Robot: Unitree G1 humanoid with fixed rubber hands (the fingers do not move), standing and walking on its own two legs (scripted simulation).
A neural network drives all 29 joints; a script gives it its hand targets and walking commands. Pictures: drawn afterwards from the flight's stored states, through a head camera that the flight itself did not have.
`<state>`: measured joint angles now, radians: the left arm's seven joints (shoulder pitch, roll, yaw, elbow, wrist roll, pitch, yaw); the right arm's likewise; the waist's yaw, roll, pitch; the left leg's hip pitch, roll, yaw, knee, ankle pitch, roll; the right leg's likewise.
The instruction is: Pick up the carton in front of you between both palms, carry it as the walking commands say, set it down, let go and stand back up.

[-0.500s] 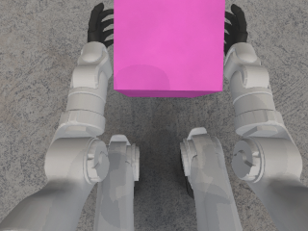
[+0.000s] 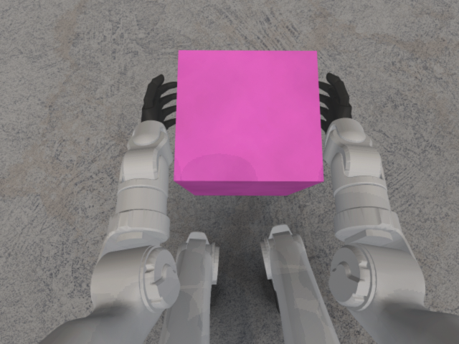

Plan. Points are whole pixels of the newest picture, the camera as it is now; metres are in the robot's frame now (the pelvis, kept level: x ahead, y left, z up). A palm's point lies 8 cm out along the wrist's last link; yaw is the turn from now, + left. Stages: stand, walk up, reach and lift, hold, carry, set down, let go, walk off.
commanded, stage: reach and lift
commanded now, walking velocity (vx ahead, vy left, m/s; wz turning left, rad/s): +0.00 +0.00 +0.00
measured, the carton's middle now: (243, 137) +0.47 -0.03 -0.12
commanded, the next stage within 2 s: none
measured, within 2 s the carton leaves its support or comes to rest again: neither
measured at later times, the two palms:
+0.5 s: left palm (104, 109) +0.43 +0.13 +0.11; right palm (390, 100) +0.42 -0.17 +0.11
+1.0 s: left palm out of the picture +0.39 +0.14 +0.26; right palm out of the picture +0.38 -0.16 +0.26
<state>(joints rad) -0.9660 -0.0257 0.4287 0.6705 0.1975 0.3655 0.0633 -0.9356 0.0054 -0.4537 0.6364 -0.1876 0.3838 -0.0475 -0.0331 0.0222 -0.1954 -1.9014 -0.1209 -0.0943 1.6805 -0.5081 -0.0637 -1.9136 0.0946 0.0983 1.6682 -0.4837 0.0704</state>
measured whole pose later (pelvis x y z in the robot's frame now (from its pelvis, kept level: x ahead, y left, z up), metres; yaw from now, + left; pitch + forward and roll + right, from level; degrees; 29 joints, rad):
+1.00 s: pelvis +0.10 +0.00 +0.25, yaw -1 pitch +4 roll +0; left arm -0.24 -0.15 0.25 0.41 0.20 0.49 0.04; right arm -0.25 0.14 -0.26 0.41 -0.21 0.51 -0.03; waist 0.00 0.00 -0.12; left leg -0.33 -0.05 -0.15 0.54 -0.28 -0.01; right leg -0.35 0.05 0.14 0.54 -0.26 0.02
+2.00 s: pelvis +0.10 +0.00 +0.26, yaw -1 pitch -5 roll +0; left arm -0.24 -0.15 0.22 0.28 0.27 0.68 -0.01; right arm -0.24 0.15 -0.22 0.28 -0.27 0.69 0.00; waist 0.00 0.00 -0.01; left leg -0.08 -0.04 -0.14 0.37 -0.21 -0.01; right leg -0.09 0.03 0.14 0.37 -0.20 0.01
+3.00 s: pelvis +0.09 +0.00 +0.26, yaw -1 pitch -7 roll +0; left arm -0.26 -0.15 0.22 0.23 0.27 0.76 -0.01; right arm -0.26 0.15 -0.22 0.22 -0.27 0.77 0.00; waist 0.00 0.00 0.01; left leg -0.03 -0.03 -0.13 0.36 -0.20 -0.01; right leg -0.05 0.03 0.13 0.35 -0.19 0.01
